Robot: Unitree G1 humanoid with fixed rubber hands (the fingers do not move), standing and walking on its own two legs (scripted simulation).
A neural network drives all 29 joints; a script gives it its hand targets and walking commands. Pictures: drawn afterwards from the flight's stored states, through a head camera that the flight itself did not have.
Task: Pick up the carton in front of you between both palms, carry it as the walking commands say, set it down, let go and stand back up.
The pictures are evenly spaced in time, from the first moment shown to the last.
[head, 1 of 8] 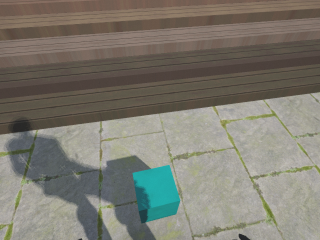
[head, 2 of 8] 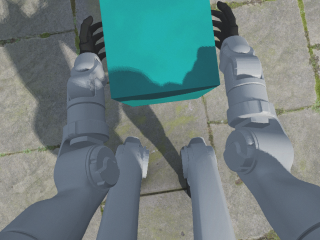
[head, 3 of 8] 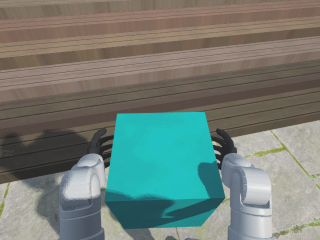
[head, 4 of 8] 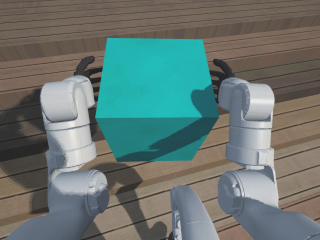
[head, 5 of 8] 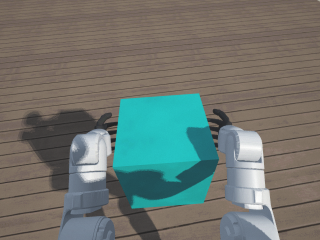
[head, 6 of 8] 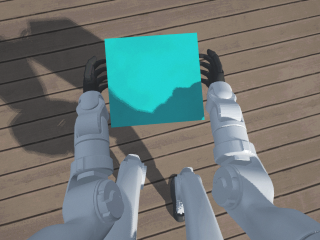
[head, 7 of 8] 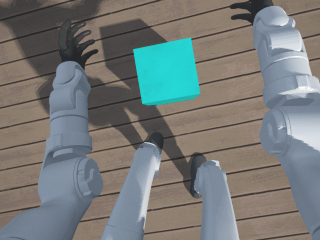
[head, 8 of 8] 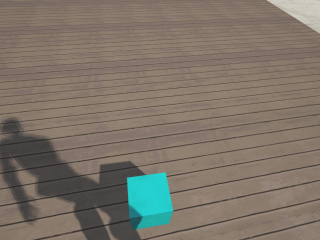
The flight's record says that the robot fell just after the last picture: no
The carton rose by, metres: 1.79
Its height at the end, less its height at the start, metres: +1.04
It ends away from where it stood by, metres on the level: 4.77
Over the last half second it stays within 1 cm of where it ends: yes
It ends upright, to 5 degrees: yes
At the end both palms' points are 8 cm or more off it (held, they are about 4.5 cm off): yes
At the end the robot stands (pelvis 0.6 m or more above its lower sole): yes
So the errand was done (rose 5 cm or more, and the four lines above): yes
